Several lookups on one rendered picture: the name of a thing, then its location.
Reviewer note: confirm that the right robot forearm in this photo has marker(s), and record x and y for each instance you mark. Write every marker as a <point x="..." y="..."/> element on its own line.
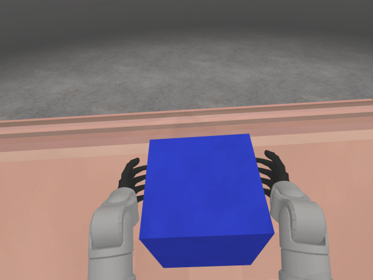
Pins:
<point x="302" y="233"/>

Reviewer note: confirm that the robot right hand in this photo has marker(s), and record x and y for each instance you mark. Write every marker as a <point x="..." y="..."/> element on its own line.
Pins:
<point x="276" y="173"/>

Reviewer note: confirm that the robot left hand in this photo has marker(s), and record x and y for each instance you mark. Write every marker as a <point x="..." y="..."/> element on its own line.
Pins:
<point x="128" y="179"/>

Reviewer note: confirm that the left robot forearm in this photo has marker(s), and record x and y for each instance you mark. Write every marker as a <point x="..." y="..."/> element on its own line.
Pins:
<point x="111" y="237"/>

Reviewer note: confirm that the carton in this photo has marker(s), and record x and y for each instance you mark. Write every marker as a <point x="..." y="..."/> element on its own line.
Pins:
<point x="204" y="203"/>

